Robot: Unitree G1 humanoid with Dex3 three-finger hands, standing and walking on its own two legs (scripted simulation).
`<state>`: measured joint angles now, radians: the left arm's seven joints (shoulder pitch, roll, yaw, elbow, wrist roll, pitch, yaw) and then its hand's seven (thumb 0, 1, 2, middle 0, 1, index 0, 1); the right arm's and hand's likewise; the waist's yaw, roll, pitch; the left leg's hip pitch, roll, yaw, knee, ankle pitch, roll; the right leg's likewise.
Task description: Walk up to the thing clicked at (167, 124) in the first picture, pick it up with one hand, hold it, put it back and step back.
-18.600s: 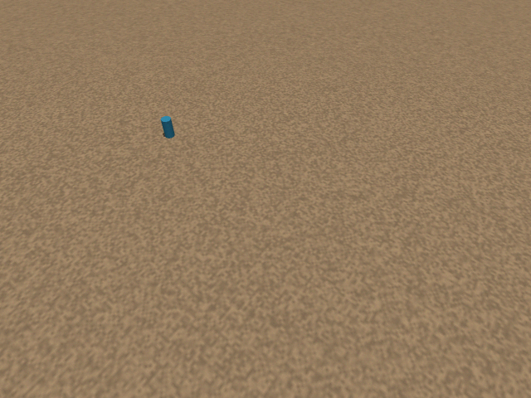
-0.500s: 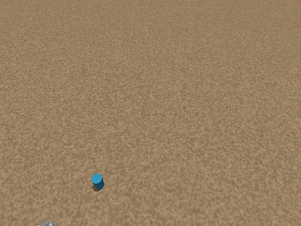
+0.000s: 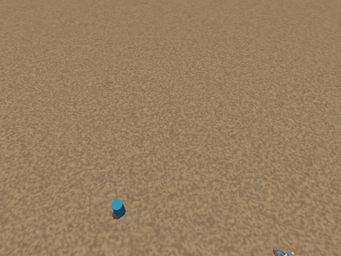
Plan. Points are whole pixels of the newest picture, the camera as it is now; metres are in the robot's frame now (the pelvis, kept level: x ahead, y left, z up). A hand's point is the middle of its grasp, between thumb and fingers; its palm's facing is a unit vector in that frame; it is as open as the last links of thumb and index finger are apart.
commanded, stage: stand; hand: left
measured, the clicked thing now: (118, 208) +0.47 +0.28 -0.72
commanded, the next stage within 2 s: none
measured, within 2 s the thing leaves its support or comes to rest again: neither
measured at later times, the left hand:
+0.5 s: hand out of the picture +0.07 +0.25 -0.15, palm faces -0.04 -0.94 -0.34, open 7.4 cm
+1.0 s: hand out of the picture +0.07 +0.24 -0.15, palm faces -0.05 -0.94 -0.34, open 7.4 cm
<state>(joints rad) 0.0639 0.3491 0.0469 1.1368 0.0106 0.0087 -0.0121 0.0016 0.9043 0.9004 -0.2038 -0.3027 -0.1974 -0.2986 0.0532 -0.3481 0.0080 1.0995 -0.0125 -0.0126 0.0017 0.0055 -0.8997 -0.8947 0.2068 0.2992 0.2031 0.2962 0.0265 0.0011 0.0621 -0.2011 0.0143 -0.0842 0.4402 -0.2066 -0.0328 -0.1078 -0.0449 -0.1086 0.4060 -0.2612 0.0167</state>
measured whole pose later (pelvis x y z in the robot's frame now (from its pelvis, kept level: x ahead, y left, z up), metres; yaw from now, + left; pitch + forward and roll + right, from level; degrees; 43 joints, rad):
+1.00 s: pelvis -0.01 -0.01 +0.01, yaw -2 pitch -2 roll +0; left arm 0.11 0.35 0.00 1.14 0.01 -0.01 -0.01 0.00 0.90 0.90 -0.20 -0.30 -0.20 -0.30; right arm 0.11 -0.35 0.01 1.14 -0.01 -0.01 0.01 0.01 -0.90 -0.89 0.21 0.30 0.20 0.30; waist 0.00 0.01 0.05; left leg -0.15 0.04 -0.05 0.33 -0.14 -0.05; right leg -0.10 -0.03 -0.08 0.34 -0.20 0.00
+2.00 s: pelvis -0.01 -0.01 +0.01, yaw -3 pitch -3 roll +0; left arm 0.12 0.35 0.01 1.13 0.01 -0.01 -0.01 0.00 0.90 0.90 -0.20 -0.30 -0.20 -0.30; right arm 0.11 -0.35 0.02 1.14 -0.01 0.00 0.01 0.01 -0.90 -0.89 0.21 0.30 0.20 0.30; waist 0.00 0.00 0.05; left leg -0.13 0.04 -0.04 0.32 -0.15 -0.05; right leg -0.08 -0.02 -0.07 0.33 -0.21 0.00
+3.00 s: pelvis +0.07 +0.05 +0.00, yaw +1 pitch -3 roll -1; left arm 0.25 0.42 0.07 0.99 0.01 0.03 -0.02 0.00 0.91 0.90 -0.20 -0.30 -0.20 -0.30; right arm 0.27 -0.34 -0.05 0.97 -0.03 -0.04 0.02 0.01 -0.90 -0.89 0.21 0.30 0.20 0.30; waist 0.00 -0.07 0.12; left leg -0.23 0.01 0.03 0.51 -0.23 0.03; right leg -0.31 0.00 0.08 0.97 -0.47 -0.05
